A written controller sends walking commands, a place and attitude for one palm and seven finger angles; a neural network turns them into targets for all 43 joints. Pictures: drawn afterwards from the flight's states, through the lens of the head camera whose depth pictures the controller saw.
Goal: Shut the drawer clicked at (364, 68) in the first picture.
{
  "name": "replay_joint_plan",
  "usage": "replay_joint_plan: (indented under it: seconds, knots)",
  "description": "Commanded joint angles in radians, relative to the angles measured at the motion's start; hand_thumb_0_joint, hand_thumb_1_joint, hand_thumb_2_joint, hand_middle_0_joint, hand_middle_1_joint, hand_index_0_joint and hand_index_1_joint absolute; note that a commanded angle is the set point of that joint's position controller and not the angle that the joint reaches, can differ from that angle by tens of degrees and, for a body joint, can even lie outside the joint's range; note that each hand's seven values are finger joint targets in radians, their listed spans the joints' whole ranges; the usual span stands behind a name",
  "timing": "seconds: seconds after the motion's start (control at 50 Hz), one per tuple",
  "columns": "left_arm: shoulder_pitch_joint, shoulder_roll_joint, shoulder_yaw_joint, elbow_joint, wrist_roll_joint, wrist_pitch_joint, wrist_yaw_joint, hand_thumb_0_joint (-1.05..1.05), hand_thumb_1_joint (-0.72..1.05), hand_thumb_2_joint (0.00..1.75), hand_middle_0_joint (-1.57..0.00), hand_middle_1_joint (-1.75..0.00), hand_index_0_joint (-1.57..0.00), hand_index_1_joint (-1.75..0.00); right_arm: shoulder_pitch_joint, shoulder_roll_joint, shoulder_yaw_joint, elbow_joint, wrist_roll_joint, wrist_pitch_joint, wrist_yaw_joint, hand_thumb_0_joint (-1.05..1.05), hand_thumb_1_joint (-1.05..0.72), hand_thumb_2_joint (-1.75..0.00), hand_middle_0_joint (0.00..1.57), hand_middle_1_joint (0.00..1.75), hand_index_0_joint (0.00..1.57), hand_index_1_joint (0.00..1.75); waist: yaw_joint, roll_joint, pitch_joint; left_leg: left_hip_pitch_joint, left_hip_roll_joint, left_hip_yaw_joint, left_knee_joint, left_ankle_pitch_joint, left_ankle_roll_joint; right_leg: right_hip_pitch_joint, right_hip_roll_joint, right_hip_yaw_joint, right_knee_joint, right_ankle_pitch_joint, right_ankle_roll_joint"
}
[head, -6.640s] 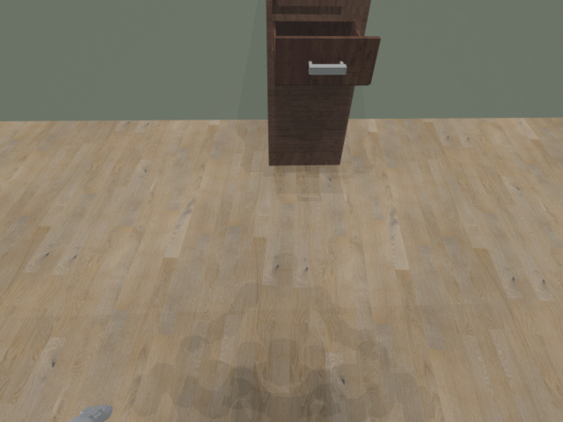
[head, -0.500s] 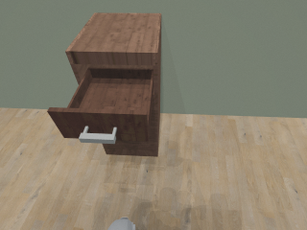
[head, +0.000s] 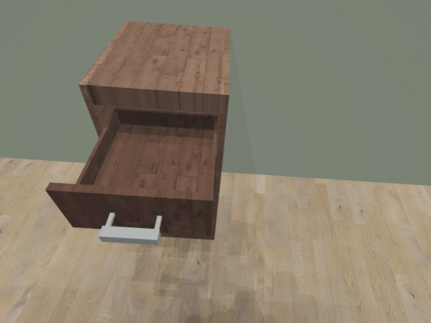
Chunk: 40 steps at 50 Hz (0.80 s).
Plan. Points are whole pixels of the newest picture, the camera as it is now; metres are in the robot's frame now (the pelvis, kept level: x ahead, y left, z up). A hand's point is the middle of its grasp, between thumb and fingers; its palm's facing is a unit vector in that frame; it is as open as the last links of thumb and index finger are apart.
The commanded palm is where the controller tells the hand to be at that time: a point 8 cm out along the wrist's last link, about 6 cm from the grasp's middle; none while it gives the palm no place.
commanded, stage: come to a stop and stand still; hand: left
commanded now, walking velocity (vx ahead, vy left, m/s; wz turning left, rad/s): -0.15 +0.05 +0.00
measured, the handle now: (133, 226) +0.32 +0.21 -0.06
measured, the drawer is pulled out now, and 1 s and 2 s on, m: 0.29 0.29 0.29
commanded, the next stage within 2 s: look again from close up in 0.68 s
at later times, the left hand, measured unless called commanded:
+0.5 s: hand out of the picture +0.00 +0.18 -0.18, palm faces +0.07 -0.97 -0.23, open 7.4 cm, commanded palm none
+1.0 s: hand out of the picture -0.03 +0.14 -0.18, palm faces +0.00 -0.98 -0.21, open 7.3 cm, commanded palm none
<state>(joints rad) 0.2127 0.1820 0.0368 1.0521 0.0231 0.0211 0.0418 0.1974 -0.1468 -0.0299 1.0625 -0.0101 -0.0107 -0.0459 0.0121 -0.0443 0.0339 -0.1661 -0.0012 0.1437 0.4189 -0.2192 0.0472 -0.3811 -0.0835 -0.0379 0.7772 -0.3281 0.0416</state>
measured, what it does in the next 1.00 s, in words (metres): steps on the spot: right foot, then left foot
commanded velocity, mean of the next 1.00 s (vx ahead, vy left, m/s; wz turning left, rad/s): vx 0.03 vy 0.02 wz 0.00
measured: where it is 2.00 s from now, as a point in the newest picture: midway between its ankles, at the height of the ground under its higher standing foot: outside the picture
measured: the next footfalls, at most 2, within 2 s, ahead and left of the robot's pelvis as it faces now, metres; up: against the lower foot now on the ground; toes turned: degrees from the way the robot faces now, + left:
right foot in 0.10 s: +0.07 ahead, -0.14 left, +0.00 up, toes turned -5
left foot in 0.50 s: -0.03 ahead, +0.11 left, +0.00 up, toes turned +1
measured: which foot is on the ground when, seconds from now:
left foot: down 0.00-0.12, up 0.14-0.48, down 0.50-1.00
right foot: up 0.00-0.08, down 0.10-0.52, up 0.54-0.76, down 0.78-1.00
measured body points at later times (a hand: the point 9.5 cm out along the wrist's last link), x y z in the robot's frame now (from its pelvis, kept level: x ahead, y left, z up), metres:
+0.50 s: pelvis -0.04 -0.01 -0.01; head -0.02 -0.01 +0.44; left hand +0.00 +0.23 -0.16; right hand -0.01 -0.26 -0.16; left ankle -0.08 +0.12 -0.74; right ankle +0.03 -0.13 -0.74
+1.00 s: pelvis -0.02 -0.02 -0.01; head +0.00 -0.04 +0.44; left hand -0.03 +0.20 -0.16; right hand -0.04 -0.22 -0.18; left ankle -0.07 +0.11 -0.74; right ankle -0.04 -0.11 -0.74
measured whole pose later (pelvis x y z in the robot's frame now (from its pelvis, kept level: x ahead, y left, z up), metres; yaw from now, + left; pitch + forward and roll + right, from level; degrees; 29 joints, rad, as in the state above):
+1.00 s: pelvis -0.02 -0.02 -0.01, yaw -1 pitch +0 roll +0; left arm 0.31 0.11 -0.01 1.13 0.02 -0.03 0.05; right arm 0.32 -0.14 0.01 1.09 -0.01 -0.02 -0.03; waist -0.02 0.06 0.02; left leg -0.17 0.03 0.03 0.53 -0.36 -0.01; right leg -0.23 0.03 -0.06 0.53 -0.31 -0.05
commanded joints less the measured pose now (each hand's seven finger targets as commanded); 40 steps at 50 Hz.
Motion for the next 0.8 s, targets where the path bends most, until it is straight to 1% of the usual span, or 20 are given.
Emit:
replay_joint_plan:
  seconds: [0.0, 0.04, 0.06, 0.1, 0.12, 0.16, 0.2, 0.34, 0.42, 0.44, 0.46, 0.48, 0.5, 0.52, 0.58, 0.66, 0.7, 0.74, 0.76, 0.78]
  knots:
    - [0.113, 0.044, 0.013, -0.03, -0.004, 0.01, -0.001, 0.0, 0.9, 0.9, -0.2, -0.3, -0.2, -0.3, 0.034, -0.149, -0.04, -0.038, -0.01, 0.006, 0.004, 0.0, -0.9, -0.9, 0.2, 0.3, 0.2, 0.3, 0.01, 0.202, 0.02, -0.036, 0.285, -0.164, -0.066, 0.549, 0.098, 0.1, 0.01, -0.016, -0.115, 0.018, -0.01]
    - [0.124, 0.067, 0.017, -0.034, -0.001, -0.002, 0.0, 0.0, 0.9, 0.9, -0.2, -0.3, -0.2, -0.3, 0.039, -0.142, -0.044, -0.037, -0.006, 0.013, 0.01, 0.0, -0.9, -0.9, 0.2, 0.3, 0.2, 0.3, 0.02, 0.16, 0.009, -0.051, 0.239, -0.153, 0.002, 0.446, 0.053, 0.171, 0.015, -0.017, -0.268, 0.164, -0.017]
    - [0.121, 0.093, 0.021, -0.04, 0.001, -0.013, 0.001, 0.0, 0.9, 0.9, -0.2, -0.3, -0.2, -0.3, 0.053, -0.122, -0.042, -0.04, -0.003, 0.015, 0.014, 0.0, -0.9, -0.9, 0.2, 0.3, 0.2, 0.3, 0.018, 0.091, -0.013, -0.069, 0.183, -0.126, 0.061, 0.329, 0.008, 0.208, -0.028, 0.044, -0.339, 0.347, -0.032]
    - [0.103, 0.18, 0.031, -0.05, 0.001, -0.026, 0.002, 0.0, 0.9, 0.9, -0.2, -0.3, -0.2, -0.3, 0.091, -0.062, -0.037, -0.05, 0.005, 0.028, 0.024, 0.0, -0.9, -0.9, 0.2, 0.3, 0.2, 0.3, -0.007, -0.105, -0.067, -0.138, 0.032, -0.036, 0.225, -0.154, -0.069, 0.242, -0.268, 0.248, -0.38, 0.751, -0.166]
    - [0.113, 0.201, 0.039, -0.055, -0.002, -0.031, 0.002, 0.0, 0.9, 0.9, -0.2, -0.3, -0.2, -0.3, 0.077, -0.071, -0.039, -0.061, 0.003, 0.046, 0.02, 0.0, -0.9, -0.9, 0.2, 0.3, 0.2, 0.3, 0.019, -0.2, -0.111, -0.154, 0.019, -0.08, 0.367, -0.353, -0.073, 0.24, -0.31, 0.291, -0.416, 0.824, -0.228]
    - [0.055, 0.167, 0.038, -0.065, 0.0, -0.024, 0.01, 0.0, 0.9, 0.9, -0.2, -0.3, -0.2, -0.3, 0.071, -0.087, -0.045, -0.057, 0.004, 0.056, 0.016, 0.0, -0.9, -0.9, 0.2, 0.3, 0.2, 0.3, 0.006, -0.148, -0.089, -0.213, 0.021, -0.157, 0.556, -0.343, -0.073, 0.243, -0.292, 0.253, -0.399, 0.83, -0.273]
    - [0.028, 0.165, 0.041, -0.082, 0.0, -0.023, 0.011, 0.0, 0.9, 0.9, -0.2, -0.3, -0.2, -0.3, 0.072, -0.088, -0.045, -0.051, 0.002, 0.06, 0.021, 0.0, -0.9, -0.9, 0.2, 0.3, 0.2, 0.3, 0.003, -0.076, -0.079, -0.244, 0.02, -0.169, 0.627, -0.281, -0.084, 0.238, -0.253, 0.195, -0.397, 0.744, -0.249]
    - [0.037, 0.184, 0.057, -0.085, 0.01, -0.015, 0.002, 0.0, 0.9, 0.9, -0.2, -0.3, -0.2, -0.3, 0.075, -0.074, -0.035, -0.067, 0.003, 0.048, 0.037, 0.0, -0.9, -0.9, 0.2, 0.3, 0.2, 0.3, 0.032, -0.158, -0.071, -0.168, 0.021, -0.12, 0.341, -0.245, -0.084, 0.214, -0.207, 0.216, -0.5, 0.219, -0.217]
    - [0.001, 0.164, 0.05, -0.069, -0.001, -0.007, -0.005, 0.0, 0.9, 0.9, -0.2, -0.3, -0.2, -0.3, 0.205, -0.057, -0.017, -0.012, -0.004, 0.028, 0.032, 0.0, -0.9, -0.9, 0.2, 0.3, 0.2, 0.3, -0.024, -0.128, -0.064, 0.069, 0.0, -0.075, 0.022, -0.095, -0.062, 0.065, -0.133, 0.187, -0.532, -0.117, -0.14]
    - [-0.003, 0.138, 0.041, -0.065, -0.005, -0.005, -0.008, 0.0, 0.9, 0.9, -0.2, -0.3, -0.2, -0.3, 0.237, -0.061, -0.015, 0.005, -0.004, 0.022, 0.029, 0.0, -0.9, -0.9, 0.2, 0.3, 0.2, 0.3, -0.036, -0.086, -0.056, 0.137, 0.014, -0.098, -0.059, -0.085, -0.057, 0.004, -0.088, 0.154, -0.492, -0.178, -0.103]
    - [0.005, 0.095, 0.03, -0.068, -0.011, -0.001, -0.012, 0.0, 0.9, 0.9, -0.2, -0.3, -0.2, -0.3, 0.243, -0.096, -0.018, 0.007, -0.013, 0.015, 0.026, 0.0, -0.9, -0.9, 0.2, 0.3, 0.2, 0.3, -0.032, 0.055, -0.017, 0.095, 0.088, -0.207, -0.136, -0.18, -0.026, -0.046, -0.023, 0.108, -0.414, -0.191, -0.068]
    - [0.012, 0.054, 0.021, -0.076, -0.015, -0.001, -0.019, 0.0, 0.9, 0.9, -0.2, -0.3, -0.2, -0.3, 0.229, -0.14, -0.021, -0.007, -0.022, 0.01, 0.022, 0.0, -0.9, -0.9, 0.2, 0.3, 0.2, 0.3, -0.026, 0.194, 0.026, -0.029, 0.204, -0.351, -0.241, -0.352, 0.018, -0.026, 0.039, 0.026, -0.3, -0.11, -0.044]
    - [-0.003, 0.051, 0.021, -0.078, -0.008, -0.003, -0.024, 0.0, 0.9, 0.9, -0.2, -0.3, -0.2, -0.3, 0.164, -0.17, -0.023, -0.026, -0.022, 0.011, 0.024, 0.0, -0.9, -0.9, 0.2, 0.3, 0.2, 0.3, -0.015, 0.254, 0.067, -0.172, 0.273, -0.454, -0.33, -0.517, 0.058, 0.022, 0.067, -0.025, -0.193, -0.059, -0.033]
    - [-0.011, 0.048, 0.02, -0.06, 0.004, 0.002, -0.027, 0.0, 0.9, 0.9, -0.2, -0.3, -0.2, -0.3, 0.106, -0.168, -0.023, -0.035, -0.019, 0.007, 0.02, 0.0, -0.9, -0.9, 0.2, 0.3, 0.2, 0.3, -0.008, 0.312, 0.125, -0.244, 0.283, -0.461, -0.378, -0.543, 0.076, 0.037, 0.066, -0.023, -0.081, -0.036, -0.03]
    - [0.05, 0.042, 0.016, -0.028, 0.004, -0.009, -0.037, 0.0, 0.9, 0.9, -0.2, -0.3, -0.2, -0.3, 0.091, -0.136, -0.01, -0.025, -0.014, -0.006, 0.009, 0.0, -0.9, -0.9, 0.2, 0.3, 0.2, 0.3, 0.008, 0.227, 0.134, -0.13, 0.246, -0.365, -0.313, -0.265, 0.093, -0.05, 0.049, 0.014, 0.056, -0.057, -0.038]
    - [0.028, 0.011, -0.001, -0.02, -0.008, -0.026, -0.035, 0.0, 0.9, 0.9, -0.2, -0.3, -0.2, -0.3, 0.17, -0.129, -0.01, 0.019, -0.016, -0.014, 0.001, 0.0, -0.9, -0.9, 0.2, 0.3, 0.2, 0.3, -0.031, 0.187, 0.079, 0.039, 0.234, -0.299, -0.19, 0.169, 0.099, -0.017, 0.048, -0.015, -0.13, -0.09, -0.024]
    - [0.085, 0.007, -0.003, 0.01, -0.014, -0.031, -0.029, 0.0, 0.9, 0.9, -0.2, -0.3, -0.2, -0.3, 0.178, -0.125, -0.009, 0.036, -0.01, -0.014, -0.004, 0.0, -0.9, -0.9, 0.2, 0.3, 0.2, 0.3, -0.012, 0.178, 0.036, 0.046, 0.211, -0.266, -0.109, 0.299, 0.076, 0.098, 0.054, -0.024, -0.29, 0.032, -0.024]
    - [0.159, 0.046, -0.001, 0.051, -0.016, -0.043, -0.017, 0.0, 0.9, 0.9, -0.2, -0.3, -0.2, -0.3, 0.191, -0.084, -0.005, 0.044, 0.005, -0.019, -0.002, 0.0, -0.9, -0.9, 0.2, 0.3, 0.2, 0.3, -0.002, 0.079, -0.019, -0.042, 0.141, -0.21, -0.013, 0.249, 0.007, 0.298, -0.002, 0.065, -0.43, 0.262, -0.045]
    - [0.26, 0.085, -0.009, 0.102, -0.004, -0.056, 0.031, 0.0, 0.9, 0.9, -0.2, -0.3, -0.2, -0.3, 0.025, -0.103, 0.004, -0.035, 0.011, -0.038, 0.012, 0.0, -0.9, -0.9, 0.2, 0.3, 0.2, 0.3, 0.061, 0.038, 0.078, -0.123, 0.096, -0.126, 0.181, 0.097, -0.052, 0.198, -0.093, 0.148, -0.427, 0.63, -0.054]
    - [0.191, 0.117, -0.016, 0.06, -0.005, -0.067, 0.018, 0.0, 0.9, 0.9, -0.2, -0.3, -0.2, -0.3, 0.125, -0.033, 0.01, -0.042, 0.002, -0.012, 0.02, 0.0, -0.9, -0.9, 0.2, 0.3, 0.2, 0.3, -0.029, -0.052, 0.0, -0.121, 0.05, -0.121, 0.197, -0.217, -0.047, 0.172, -0.133, 0.201, -0.484, 0.152, -0.118]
